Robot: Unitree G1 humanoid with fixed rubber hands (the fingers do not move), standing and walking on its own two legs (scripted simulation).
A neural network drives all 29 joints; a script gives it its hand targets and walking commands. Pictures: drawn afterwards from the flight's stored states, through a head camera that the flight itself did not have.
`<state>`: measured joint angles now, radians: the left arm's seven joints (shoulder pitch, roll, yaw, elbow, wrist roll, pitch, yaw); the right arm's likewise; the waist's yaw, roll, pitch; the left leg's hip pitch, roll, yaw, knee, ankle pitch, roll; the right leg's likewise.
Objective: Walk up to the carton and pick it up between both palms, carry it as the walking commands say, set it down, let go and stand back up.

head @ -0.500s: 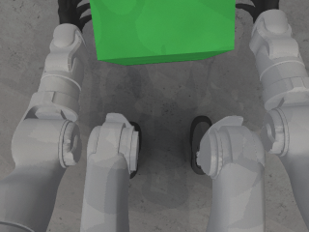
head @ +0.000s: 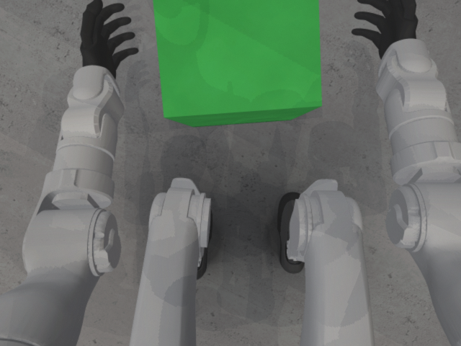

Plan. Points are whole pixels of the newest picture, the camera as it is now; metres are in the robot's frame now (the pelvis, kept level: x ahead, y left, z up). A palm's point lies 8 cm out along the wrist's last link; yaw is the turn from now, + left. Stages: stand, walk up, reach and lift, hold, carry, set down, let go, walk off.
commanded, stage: set down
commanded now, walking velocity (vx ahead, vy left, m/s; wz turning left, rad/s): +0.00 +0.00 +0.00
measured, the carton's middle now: (238, 68) +0.53 +0.01 -0.28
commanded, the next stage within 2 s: let go in 0.98 s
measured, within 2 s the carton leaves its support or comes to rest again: neither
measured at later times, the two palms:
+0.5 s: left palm (2, 16) +0.50 +0.22 +0.03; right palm out of the picture +0.53 -0.22 +0.02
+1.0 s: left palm out of the picture +0.49 +0.21 +0.15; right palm out of the picture +0.52 -0.22 +0.15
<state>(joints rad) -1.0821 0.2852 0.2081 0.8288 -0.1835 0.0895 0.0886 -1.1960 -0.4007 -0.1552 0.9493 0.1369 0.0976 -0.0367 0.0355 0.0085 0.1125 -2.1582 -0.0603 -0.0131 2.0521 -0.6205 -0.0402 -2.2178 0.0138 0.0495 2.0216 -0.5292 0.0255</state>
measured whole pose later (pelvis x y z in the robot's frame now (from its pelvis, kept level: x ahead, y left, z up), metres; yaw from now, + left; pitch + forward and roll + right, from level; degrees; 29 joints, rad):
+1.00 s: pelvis +0.04 +0.00 +0.25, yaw -2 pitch +43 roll +1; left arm -0.86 0.21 0.34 0.78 0.00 0.10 -0.03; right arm -0.98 -0.31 -0.29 0.91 -0.05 0.11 0.06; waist 0.05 -0.01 -0.10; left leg -1.45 -0.03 -0.02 1.04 -0.34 -0.02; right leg -1.49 0.01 0.05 1.01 -0.27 0.02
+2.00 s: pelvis +0.12 -0.01 +0.36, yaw -1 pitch -3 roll -1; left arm 0.21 0.20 0.03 0.42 0.02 0.10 -0.08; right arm 0.24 -0.20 -0.07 0.43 -0.03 0.10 0.07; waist 0.02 0.02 0.09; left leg -0.09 0.00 -0.06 0.44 -0.30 -0.01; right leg -0.12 0.01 0.01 0.43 -0.25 0.00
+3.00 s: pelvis +0.17 +0.01 +0.35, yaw +0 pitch +1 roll +0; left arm 0.37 0.26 0.00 0.92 0.02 -0.01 0.04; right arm 0.36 -0.25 0.01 0.92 -0.01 -0.01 -0.03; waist 0.00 -0.01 -0.06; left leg -0.15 -0.03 -0.08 0.54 -0.41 0.01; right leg -0.18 -0.02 -0.01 0.54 -0.38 0.02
